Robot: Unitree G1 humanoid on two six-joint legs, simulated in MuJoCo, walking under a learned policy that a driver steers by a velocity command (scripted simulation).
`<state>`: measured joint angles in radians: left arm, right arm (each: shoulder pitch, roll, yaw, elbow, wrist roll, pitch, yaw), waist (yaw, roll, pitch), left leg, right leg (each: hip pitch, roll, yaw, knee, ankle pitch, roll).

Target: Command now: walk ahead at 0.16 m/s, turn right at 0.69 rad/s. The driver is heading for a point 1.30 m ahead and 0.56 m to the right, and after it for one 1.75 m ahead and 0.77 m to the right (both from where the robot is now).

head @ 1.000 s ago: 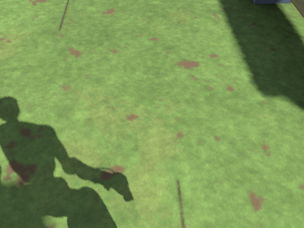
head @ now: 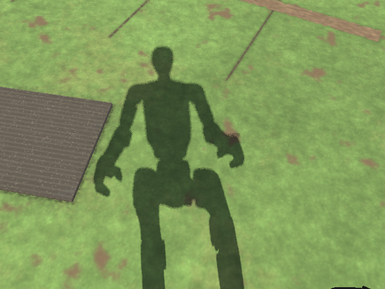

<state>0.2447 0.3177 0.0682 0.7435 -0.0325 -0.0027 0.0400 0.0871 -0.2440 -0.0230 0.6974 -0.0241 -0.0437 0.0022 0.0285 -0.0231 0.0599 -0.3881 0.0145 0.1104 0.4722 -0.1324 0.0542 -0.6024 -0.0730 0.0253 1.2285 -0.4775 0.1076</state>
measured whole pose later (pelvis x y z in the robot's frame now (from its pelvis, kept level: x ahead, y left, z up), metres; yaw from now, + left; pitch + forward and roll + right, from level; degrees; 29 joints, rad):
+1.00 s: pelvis +0.11 -0.04 +0.00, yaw -31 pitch +2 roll -1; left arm 0.11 0.27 0.07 0.61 -0.02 0.01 0.02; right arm 0.19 -0.28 -0.08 0.72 0.04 0.04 -0.02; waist -0.04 0.00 0.05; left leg -0.35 -0.08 -0.24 0.50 -0.17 -0.01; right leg -0.18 0.06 0.11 0.44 -0.29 0.03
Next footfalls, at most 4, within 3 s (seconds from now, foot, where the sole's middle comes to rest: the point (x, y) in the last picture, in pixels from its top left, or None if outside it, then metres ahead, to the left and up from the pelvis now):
0.24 right None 0.14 -0.16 -0.77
0.68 left None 0.24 0.01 -0.77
1.00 right None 0.05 -0.14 -0.77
1.38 left None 0.20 0.09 -0.77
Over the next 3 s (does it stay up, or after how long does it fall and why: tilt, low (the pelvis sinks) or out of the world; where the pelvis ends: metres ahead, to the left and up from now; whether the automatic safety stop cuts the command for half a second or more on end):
stays up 0.71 -0.17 -0.02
